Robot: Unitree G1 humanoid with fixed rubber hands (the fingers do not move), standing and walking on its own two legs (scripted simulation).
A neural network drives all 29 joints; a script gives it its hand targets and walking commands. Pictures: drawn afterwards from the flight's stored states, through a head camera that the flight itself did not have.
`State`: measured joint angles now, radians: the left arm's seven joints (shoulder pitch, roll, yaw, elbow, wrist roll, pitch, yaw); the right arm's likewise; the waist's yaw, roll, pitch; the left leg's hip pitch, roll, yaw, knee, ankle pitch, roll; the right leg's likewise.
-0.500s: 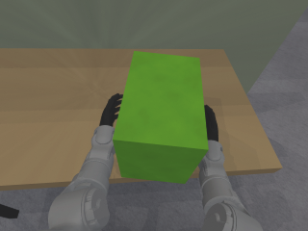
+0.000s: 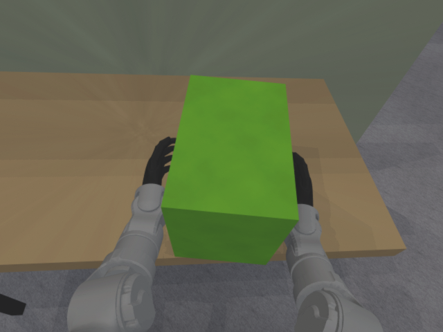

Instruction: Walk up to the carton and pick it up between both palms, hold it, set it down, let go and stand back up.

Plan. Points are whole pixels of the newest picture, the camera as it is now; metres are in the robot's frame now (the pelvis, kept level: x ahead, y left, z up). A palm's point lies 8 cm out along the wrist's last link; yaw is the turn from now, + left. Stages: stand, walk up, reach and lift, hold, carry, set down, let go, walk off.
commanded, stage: reach and lift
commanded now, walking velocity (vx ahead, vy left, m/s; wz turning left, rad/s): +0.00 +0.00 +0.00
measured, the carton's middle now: (229, 171) +0.43 -0.02 +0.03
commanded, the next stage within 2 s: none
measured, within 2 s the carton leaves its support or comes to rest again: neither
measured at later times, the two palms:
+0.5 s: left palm (156, 176) +0.40 +0.12 +0.06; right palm (307, 195) +0.37 -0.16 +0.06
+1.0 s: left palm (144, 167) +0.38 +0.13 +0.10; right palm (310, 183) +0.36 -0.15 +0.10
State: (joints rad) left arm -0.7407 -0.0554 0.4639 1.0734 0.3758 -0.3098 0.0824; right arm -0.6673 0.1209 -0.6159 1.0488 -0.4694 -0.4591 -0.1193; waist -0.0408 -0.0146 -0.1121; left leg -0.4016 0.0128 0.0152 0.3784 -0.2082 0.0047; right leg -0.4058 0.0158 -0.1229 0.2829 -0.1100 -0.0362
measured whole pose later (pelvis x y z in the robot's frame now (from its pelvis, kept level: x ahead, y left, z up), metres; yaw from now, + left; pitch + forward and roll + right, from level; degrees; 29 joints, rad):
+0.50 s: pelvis -0.02 -0.01 +0.00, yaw +0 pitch +12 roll -1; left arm -0.78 -0.03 0.44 1.10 0.35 -0.31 0.09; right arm -0.72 0.08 -0.53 1.15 -0.39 -0.50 -0.16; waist -0.04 -0.04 -0.11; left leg -0.38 0.02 0.01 0.34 -0.17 0.00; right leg -0.39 0.02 -0.13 0.26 -0.08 -0.05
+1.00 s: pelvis -0.02 +0.00 +0.00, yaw +0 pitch +6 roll -1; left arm -0.73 0.02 0.27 0.96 0.16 -0.06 0.12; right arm -0.70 0.04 -0.20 1.00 -0.06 -0.21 -0.19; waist -0.06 -0.01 -0.12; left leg -0.29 0.01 0.01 0.38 -0.20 0.00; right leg -0.29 0.02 -0.13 0.29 -0.10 -0.04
